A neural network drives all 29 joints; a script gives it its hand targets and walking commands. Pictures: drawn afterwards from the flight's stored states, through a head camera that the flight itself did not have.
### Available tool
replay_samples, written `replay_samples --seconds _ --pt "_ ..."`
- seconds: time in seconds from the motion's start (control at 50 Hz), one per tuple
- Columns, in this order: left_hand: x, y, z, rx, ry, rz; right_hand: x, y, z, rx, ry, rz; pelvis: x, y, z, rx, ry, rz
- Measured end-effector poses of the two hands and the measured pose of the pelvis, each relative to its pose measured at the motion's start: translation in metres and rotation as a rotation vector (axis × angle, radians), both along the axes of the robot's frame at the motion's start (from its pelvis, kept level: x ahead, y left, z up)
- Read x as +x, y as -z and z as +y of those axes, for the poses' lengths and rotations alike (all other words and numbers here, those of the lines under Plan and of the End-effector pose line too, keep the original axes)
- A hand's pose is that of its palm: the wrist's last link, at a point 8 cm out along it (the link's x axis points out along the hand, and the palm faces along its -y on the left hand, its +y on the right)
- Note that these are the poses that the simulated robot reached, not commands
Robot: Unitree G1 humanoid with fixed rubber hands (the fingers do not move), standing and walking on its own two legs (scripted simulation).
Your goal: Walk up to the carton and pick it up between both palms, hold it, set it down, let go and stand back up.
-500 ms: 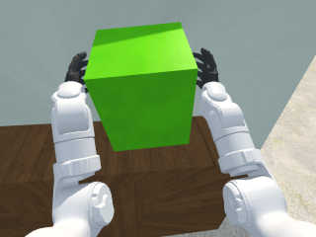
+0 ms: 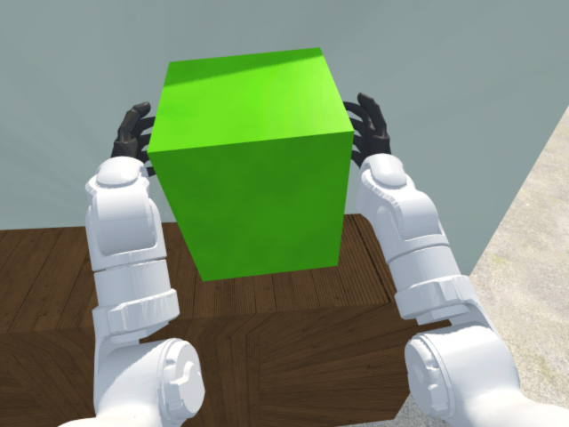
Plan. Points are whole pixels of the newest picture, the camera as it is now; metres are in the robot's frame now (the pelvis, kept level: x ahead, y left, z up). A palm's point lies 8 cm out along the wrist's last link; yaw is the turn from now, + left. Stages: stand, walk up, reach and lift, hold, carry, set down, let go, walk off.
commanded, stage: hold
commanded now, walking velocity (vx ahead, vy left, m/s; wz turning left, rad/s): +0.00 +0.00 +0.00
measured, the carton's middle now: (258, 170) +0.42 +0.01 +0.20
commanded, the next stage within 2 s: none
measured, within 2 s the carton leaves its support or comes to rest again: neither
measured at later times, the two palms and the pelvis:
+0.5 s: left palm (135, 165) +0.36 +0.16 +0.25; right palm (374, 156) +0.36 -0.13 +0.25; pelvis +0.00 +0.00 +0.00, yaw +0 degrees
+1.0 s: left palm (144, 161) +0.36 +0.16 +0.25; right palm (380, 155) +0.36 -0.14 +0.25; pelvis +0.01 +0.00 +0.00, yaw +0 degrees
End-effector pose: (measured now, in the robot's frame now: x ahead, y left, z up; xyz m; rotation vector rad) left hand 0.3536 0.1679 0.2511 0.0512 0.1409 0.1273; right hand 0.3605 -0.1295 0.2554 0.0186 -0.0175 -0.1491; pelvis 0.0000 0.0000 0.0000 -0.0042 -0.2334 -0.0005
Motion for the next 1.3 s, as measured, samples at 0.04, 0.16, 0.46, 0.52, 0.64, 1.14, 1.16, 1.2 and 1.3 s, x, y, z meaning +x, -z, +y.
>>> replay_samples --seconds 0.04,0.16,0.46,0.52,0.64,1.14,1.16,1.2,1.3 --pt "-0.001 0.000 0.001 0.000 -0.001 0.002 0.000 0.000 0.001 0.000 0.000 0.002 -0.001 0.000 0.000 0.001 -0.001 0.003" --pt "0.000 0.001 0.000 0.002 -0.002 0.005 0.001 0.000 0.000 0.000 0.001 0.006 -0.004 0.000 0.001 0.004 -0.003 0.009" --pt "0.002 0.001 -0.004 0.002 0.001 0.005 0.002 0.001 -0.004 -0.003 0.005 0.005 -0.005 0.000 0.000 0.003 0.001 0.012" --pt "0.004 0.000 -0.005 0.011 -0.002 0.000 0.003 0.001 -0.004 0.004 0.007 0.000 -0.004 0.000 -0.001 0.003 -0.002 0.016" --pt "0.009 -0.002 -0.009 0.027 -0.009 0.000 0.009 0.001 -0.008 0.013 0.004 -0.001 -0.002 0.000 -0.004 0.004 -0.003 0.022" --pt "0.004 -0.002 -0.009 0.010 0.006 -0.016 0.001 -0.003 -0.008 0.005 0.010 -0.018 0.008 0.000 -0.001 -0.001 0.003 -0.009" --pt "0.003 -0.001 -0.008 0.009 0.004 -0.013 0.001 -0.004 -0.007 0.004 0.007 -0.016 0.007 0.000 -0.001 0.000 0.004 -0.008" --pt "0.001 -0.001 -0.006 0.008 -0.002 -0.009 0.001 -0.004 -0.005 0.002 0.002 -0.012 0.005 0.000 -0.001 0.000 0.004 -0.004" --pt "0.000 -0.005 -0.006 0.011 -0.006 -0.017 0.001 -0.006 -0.006 0.014 -0.002 -0.017 0.000 0.000 -0.002 0.002 -0.003 0.013"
